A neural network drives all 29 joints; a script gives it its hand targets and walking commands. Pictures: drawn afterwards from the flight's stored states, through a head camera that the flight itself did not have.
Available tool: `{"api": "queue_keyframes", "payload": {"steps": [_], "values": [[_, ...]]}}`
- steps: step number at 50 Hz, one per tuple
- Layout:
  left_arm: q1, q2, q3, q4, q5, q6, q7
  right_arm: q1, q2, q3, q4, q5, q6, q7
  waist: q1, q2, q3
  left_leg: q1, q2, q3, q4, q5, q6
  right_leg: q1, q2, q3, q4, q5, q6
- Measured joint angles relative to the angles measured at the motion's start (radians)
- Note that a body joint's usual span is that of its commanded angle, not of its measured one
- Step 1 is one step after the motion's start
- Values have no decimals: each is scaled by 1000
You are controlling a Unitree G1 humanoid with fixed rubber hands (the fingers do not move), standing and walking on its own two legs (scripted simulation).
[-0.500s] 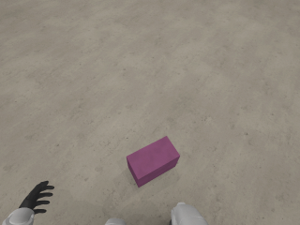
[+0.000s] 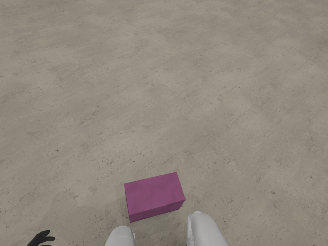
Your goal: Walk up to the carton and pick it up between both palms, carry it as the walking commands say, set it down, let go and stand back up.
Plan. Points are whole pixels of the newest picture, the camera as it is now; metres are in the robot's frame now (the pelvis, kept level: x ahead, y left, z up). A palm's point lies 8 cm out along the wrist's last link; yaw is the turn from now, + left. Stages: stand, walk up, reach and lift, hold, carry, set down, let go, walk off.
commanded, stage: walk up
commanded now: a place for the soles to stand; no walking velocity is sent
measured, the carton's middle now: (153, 197) +0.40 +0.02 -0.63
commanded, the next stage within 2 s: none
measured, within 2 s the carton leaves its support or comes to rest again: neither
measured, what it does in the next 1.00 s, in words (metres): steps to the right, turning left: right foot, then left foot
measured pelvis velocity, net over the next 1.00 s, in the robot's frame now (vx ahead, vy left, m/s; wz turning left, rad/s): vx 0.02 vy -0.15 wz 0.40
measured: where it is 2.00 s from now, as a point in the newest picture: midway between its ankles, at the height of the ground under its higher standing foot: outside the picture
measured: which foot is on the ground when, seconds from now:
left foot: down 0.00-0.18, up 0.20-0.40, down 0.42-0.62, up 0.64-0.86, down 0.88-1.00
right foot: up 0.00-0.12, down 0.14-1.00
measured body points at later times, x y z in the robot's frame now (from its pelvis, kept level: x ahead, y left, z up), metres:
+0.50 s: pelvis +0.03 -0.15 -0.02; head +0.07 -0.14 +0.43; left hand +0.06 +0.21 -0.11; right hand +0.18 -0.46 -0.12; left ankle +0.02 -0.05 -0.69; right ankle +0.11 -0.25 -0.69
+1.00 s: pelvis +0.02 -0.15 +0.00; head +0.05 -0.15 +0.45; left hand -0.05 +0.20 -0.10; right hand +0.26 -0.41 -0.12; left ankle +0.00 +0.02 -0.69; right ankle +0.11 -0.25 -0.69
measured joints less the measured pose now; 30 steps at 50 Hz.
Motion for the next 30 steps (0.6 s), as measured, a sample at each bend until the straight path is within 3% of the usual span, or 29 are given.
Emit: {"api": "queue_keyframes", "payload": {"steps": [4,7,8,9,10,14,20,24,27,30], "values": [[-45,12,6,-26,-7,-5,-8,0,-5,4,-17,-5,-3,3,-10,13,17,-25,42,-60,46,-26,-50,-3,-32,11,-117,-7,0],[-73,12,10,-22,-23,-22,-5,-18,-24,4,-23,-7,20,17,-31,46,23,-61,80,-123,105,-59,-73,66,-18,-27,-260,5,0],[-84,3,14,-13,-23,-31,-1,-33,-35,2,-20,-6,31,22,-38,75,34,-72,100,-154,137,-76,-63,74,0,-53,-256,24,30],[-91,-9,13,-6,-19,-40,5,-49,-43,-2,-16,-4,43,26,-50,101,44,-92,103,-193,178,-79,-28,74,10,-81,-228,17,46],[-94,-18,8,-4,-18,-47,10,-63,-45,-3,-10,3,55,27,-59,109,46,-116,79,-214,232,-99,-2,67,5,-96,-198,-1,49],[-110,-73,-20,13,-20,-55,24,-106,-53,-3,25,23,74,37,-53,136,49,-168,-6,-127,381,-117,36,74,-21,-128,-181,-32,14],[-100,-77,-38,49,-27,-83,48,-86,-32,-6,59,10,82,88,-48,160,-7,-105,-58,25,206,-144,41,86,-61,-204,-213,-39,-10],[-84,-28,-28,90,-43,-96,76,-82,-2,-8,58,-16,88,114,-42,118,-2,-57,-95,41,106,-69,66,89,-103,-214,-186,-62,-3],[-67,-33,-34,129,-61,-95,103,-85,-12,-11,38,-20,95,125,-52,169,-5,-68,-73,-2,123,-83,64,108,-25,-191,-206,-116,-13],[-68,-43,-37,148,-59,-124,112,-105,-17,-10,29,-5,114,123,-53,209,14,-65,-63,-45,126,-72,52,144,18,-202,-262,-10,-21]]}}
